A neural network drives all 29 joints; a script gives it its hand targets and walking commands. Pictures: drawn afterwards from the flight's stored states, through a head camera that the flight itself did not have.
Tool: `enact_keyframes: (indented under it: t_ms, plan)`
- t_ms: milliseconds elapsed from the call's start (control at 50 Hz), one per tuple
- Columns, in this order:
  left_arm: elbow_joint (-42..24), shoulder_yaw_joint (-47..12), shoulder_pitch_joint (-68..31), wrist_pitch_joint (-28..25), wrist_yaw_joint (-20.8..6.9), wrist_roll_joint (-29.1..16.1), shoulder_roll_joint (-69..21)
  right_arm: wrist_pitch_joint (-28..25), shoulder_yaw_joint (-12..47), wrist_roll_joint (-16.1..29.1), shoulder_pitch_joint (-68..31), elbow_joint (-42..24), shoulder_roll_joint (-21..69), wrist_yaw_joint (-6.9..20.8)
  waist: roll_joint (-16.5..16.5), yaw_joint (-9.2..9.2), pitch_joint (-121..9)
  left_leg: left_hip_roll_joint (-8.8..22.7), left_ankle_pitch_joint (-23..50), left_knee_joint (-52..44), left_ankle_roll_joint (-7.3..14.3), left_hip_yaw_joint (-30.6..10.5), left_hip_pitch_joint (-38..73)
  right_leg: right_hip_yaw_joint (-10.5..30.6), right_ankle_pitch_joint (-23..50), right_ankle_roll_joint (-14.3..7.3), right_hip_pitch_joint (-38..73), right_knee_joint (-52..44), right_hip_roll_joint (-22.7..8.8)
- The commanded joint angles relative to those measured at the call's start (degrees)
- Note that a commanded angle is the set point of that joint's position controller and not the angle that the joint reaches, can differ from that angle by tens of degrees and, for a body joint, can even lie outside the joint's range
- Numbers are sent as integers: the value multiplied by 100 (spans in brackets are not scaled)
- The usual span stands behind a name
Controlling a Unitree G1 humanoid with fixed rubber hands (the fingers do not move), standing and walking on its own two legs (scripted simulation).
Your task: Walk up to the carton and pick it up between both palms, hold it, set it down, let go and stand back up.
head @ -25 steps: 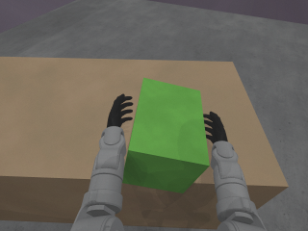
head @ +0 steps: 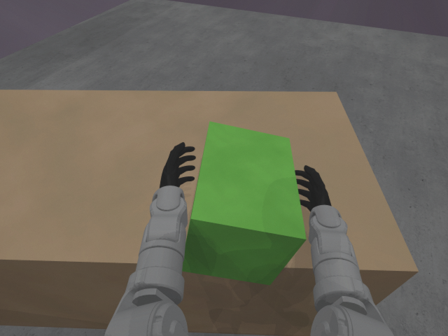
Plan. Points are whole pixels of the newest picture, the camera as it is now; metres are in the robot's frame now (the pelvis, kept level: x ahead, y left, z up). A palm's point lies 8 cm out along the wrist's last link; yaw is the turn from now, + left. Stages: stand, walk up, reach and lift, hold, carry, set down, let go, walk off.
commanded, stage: set down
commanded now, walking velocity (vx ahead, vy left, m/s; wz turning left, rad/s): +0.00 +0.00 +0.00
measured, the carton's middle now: (238, 199) +0.42 +0.00 -0.01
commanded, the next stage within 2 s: none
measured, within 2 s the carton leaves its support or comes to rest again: rests again in 0.88 s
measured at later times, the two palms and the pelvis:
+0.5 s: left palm (181, 180) +0.41 +0.11 +0.07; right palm (320, 200) +0.40 -0.17 +0.03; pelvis +0.00 -0.02 +0.00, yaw +0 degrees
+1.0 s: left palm (174, 185) +0.41 +0.13 +0.06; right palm (314, 199) +0.40 -0.15 +0.03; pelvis +0.01 +0.00 +0.00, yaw +0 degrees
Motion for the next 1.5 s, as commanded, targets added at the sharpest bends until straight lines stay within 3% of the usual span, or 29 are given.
enact_keyframes:
  t_ms: [0,140,300,520,680,780,880,1160,1300,1400,1440,1480]
  plan:
    - [68,-1141,-2998,-579,-396,-24,-1768,-986,1418,235,-4120,-1028,1996,244,-466,50,-2791,-42,2569,485,-144,94,83,70,1626,-295,1838,476,58]
    - [548,-1078,-3264,-1186,-403,-37,-1859,-1441,1489,207,-4224,-590,2265,38,-637,29,-3475,-109,2306,328,-25,176,-340,51,2132,-133,1990,655,20]
    - [1288,-809,-3297,-1380,-495,164,-1855,-1498,1062,-83,-4033,245,2521,-44,-619,-73,-3053,-150,1655,-49,47,261,-1034,5,2080,0,1820,575,-1]
    - [1246,-1112,-3250,-1473,-648,83,-2228,-1543,1318,-126,-3865,198,2856,45,-455,-116,-3419,-125,2507,35,-21,197,-866,21,2725,12,1867,642,19]
    - [1169,-1091,-2937,-1355,-713,209,-2189,-1469,1127,-199,-3551,339,2703,229,-164,-126,-3029,-98,2522,195,-166,170,-546,15,2016,-131,1446,456,63]
    - [1136,-963,-2782,-1348,-704,293,-2124,-1478,953,-330,-3400,370,2556,334,-251,-120,-2846,-47,2759,312,-246,153,-389,15,1900,-185,1220,347,82]
    - [1104,-875,-2702,-1395,-676,356,-2103,-1545,853,-378,-3377,383,2413,372,-115,-92,-2741,-40,2841,394,-288,166,-301,23,1620,-240,951,260,94]
    - [1196,-624,-2765,-1596,-514,334,-1376,-1603,392,-511,-3037,1067,1884,242,-125,-215,-2560,-21,2272,419,-343,196,-585,1,1065,-220,599,239,124]
    - [1500,-418,-2740,-1773,-184,67,-102,-1746,-1,-391,-2940,1234,563,-154,-193,-314,-2536,-72,1739,544,-350,245,-966,-69,860,-161,476,445,115]
    - [2064,-819,-2860,-1886,239,-841,958,-1823,306,434,-3162,1456,-493,-694,-252,-337,-2729,-90,1499,841,-330,238,-1359,-76,830,-87,511,919,71]
    - [2418,-943,-2899,-1935,319,-1074,1168,-1862,449,751,-3292,1643,-638,-845,-200,-264,-3001,-100,1549,991,-304,231,-1515,-21,978,-53,618,1162,63]
    - [2748,-1007,-2947,-1985,348,-1330,1343,-1909,538,910,-3378,1799,-738,-939,-354,-293,-3131,-111,1624,1123,-308,167,-1743,-20,1169,2,659,1399,64]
